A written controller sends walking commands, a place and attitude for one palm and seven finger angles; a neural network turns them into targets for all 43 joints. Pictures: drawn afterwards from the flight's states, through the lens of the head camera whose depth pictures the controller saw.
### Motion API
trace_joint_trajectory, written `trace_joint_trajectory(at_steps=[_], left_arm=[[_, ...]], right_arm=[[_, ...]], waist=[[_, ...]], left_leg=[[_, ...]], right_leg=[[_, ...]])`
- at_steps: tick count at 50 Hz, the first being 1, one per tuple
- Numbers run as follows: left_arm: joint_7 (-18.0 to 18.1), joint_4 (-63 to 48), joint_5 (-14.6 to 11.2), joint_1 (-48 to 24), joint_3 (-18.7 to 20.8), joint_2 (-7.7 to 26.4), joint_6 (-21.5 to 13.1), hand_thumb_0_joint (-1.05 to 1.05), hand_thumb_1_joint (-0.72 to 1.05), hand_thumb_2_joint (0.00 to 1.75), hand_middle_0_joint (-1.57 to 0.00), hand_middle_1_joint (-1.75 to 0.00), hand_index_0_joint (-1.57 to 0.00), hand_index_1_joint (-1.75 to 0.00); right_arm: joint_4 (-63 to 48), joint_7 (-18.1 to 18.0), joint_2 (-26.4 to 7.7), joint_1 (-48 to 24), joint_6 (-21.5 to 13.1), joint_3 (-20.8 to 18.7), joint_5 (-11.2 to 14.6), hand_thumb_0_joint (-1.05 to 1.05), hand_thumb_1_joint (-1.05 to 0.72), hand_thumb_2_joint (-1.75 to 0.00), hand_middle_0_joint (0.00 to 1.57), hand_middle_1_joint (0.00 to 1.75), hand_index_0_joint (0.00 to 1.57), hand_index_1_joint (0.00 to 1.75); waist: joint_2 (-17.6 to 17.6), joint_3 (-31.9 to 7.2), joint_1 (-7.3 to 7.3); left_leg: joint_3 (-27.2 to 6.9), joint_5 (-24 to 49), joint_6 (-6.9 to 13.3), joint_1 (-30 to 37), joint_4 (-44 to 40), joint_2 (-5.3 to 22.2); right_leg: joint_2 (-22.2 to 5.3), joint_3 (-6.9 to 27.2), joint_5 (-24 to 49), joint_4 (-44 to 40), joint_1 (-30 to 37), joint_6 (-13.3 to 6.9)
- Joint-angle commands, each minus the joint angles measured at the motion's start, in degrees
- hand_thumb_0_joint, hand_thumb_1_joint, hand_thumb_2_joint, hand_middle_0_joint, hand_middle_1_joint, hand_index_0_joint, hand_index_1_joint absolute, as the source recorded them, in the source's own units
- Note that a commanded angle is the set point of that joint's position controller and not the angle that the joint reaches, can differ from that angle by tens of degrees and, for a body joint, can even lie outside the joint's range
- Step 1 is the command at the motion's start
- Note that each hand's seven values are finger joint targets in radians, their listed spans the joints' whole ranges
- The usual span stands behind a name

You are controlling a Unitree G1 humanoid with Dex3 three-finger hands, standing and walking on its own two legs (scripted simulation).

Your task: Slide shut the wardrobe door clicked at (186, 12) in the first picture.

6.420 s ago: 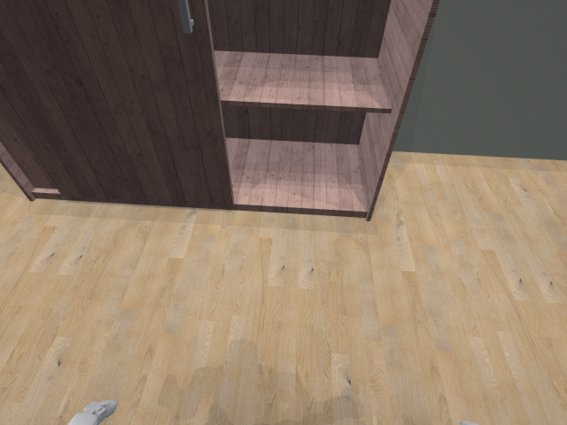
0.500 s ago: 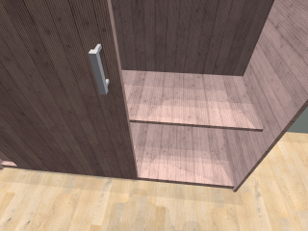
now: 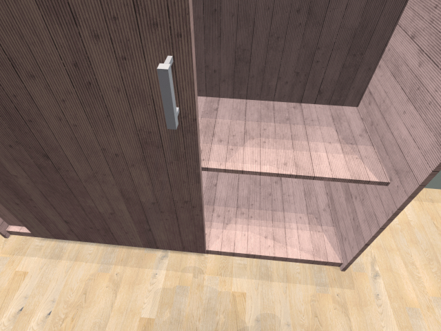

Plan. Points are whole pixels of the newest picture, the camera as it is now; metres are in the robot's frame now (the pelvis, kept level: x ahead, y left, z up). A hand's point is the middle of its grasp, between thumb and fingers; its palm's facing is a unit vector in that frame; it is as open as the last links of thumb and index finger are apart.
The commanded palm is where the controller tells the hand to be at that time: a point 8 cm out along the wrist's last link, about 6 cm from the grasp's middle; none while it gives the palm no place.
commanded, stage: come to a stop and stand still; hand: left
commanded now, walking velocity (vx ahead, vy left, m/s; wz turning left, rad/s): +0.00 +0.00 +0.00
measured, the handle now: (170, 93) +0.55 +0.15 +0.15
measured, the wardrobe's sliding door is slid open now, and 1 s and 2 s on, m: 0.64 0.64 0.64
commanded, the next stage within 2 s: look again from close up in 1.30 s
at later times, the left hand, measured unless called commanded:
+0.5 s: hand out of the picture +0.01 +0.16 -0.18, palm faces +0.04 -0.99 -0.16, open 7.4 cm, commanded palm none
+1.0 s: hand out of the picture +0.02 +0.14 -0.18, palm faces +0.04 -0.98 -0.17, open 7.4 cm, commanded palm none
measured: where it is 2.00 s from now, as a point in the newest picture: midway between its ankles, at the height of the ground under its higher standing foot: outside the picture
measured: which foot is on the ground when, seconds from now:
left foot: down 0.00-1.00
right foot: down 0.00-1.00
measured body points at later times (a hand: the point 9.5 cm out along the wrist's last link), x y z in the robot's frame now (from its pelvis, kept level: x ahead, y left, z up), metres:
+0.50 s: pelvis +0.02 +0.00 +0.00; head +0.03 +0.00 +0.45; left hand +0.01 +0.21 -0.16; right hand +0.02 -0.22 -0.16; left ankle +0.01 +0.08 -0.74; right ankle +0.00 -0.13 -0.74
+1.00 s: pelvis +0.03 -0.02 +0.00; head +0.04 -0.02 +0.45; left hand +0.01 +0.20 -0.16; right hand +0.02 -0.23 -0.16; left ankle +0.01 +0.08 -0.74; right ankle +0.00 -0.13 -0.74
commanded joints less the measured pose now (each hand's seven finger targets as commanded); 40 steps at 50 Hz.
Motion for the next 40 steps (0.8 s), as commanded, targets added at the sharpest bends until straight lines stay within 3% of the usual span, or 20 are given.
trace_joint_trajectory(at_steps=[1,6,17,22,32,40], left_arm=[[0.1,-1.3,0.0,4.2,0.4,4.0,-0.6,0.00,0.90,0.90,-0.20,-0.30,-0.20,-0.30],[0.3,-0.7,-0.1,4.5,0.3,4.0,-0.7,0.00,0.90,0.90,-0.20,-0.30,-0.20,-0.30],[0.5,0.5,-0.1,5.3,0.3,3.5,-0.7,0.00,0.90,0.90,-0.20,-0.30,-0.20,-0.30],[0.6,0.8,-0.1,5.4,0.3,3.2,-0.6,0.00,0.90,0.90,-0.20,-0.30,-0.20,-0.30],[0.6,0.6,-0.1,5.5,0.5,3.5,-0.7,0.00,0.90,0.90,-0.20,-0.30,-0.20,-0.30],[0.6,0.5,-0.2,5.5,0.4,3.6,-0.7,0.00,0.90,0.90,-0.20,-0.30,-0.20,-0.30]], right_arm=[[-1.5,-0.5,-6.3,2.0,-1.4,-1.4,0.0,0.00,-0.90,-0.90,0.20,0.30,0.20,0.30],[-0.5,-0.6,-5.8,2.4,-1.6,-1.2,0.2,0.00,-0.90,-0.90,0.20,0.30,0.20,0.30],[0.8,-1.0,-5.5,2.1,-1.6,-1.1,0.3,0.00,-0.90,-0.90,0.20,0.30,0.20,0.30],[1.1,-1.0,-5.2,1.7,-1.5,-1.1,0.3,0.00,-0.90,-0.90,0.20,0.30,0.20,0.30],[1.5,-1.1,-5.3,1.5,-1.5,-1.1,0.3,0.00,-0.90,-0.90,0.20,0.30,0.20,0.30],[1.9,-1.0,-5.0,1.5,-1.2,-1.0,0.3,0.00,-0.90,-0.90,0.20,0.30,0.20,0.30]], waist=[[0.5,3.7,0.45],[-0.1,2.4,0.26],[0.6,1.7,0.06],[-0.1,3.4,0.07],[-0.2,2.1,0.13],[-1.1,3.4,0.12]], left_leg=[[-10.4,-1.3,0.4,-4.6,-10.0,8.7],[-8.7,6.3,0.3,-1.8,-7.7,8.3],[-7.6,12.5,0.2,0.9,-5.9,8.1],[-7.3,12.1,0.1,0.7,-5.7,8.1],[-6.8,13.7,-0.1,1.7,-5.0,7.9],[-6.5,11.3,-0.4,0.8,-5.1,7.8]], right_leg=[[-2.5,2.9,1.7,-2.8,0.7,-2.5],[-3.0,3.3,4.6,-2.9,1.0,-2.3],[-3.3,3.5,7.0,-2.4,1.1,-2.2],[-3.3,3.7,7.3,-2.8,0.6,-2.2],[-3.7,4.0,9.7,-2.8,1.7,-2.5],[-3.7,4.6,9.4,-3.7,1.5,-2.8]])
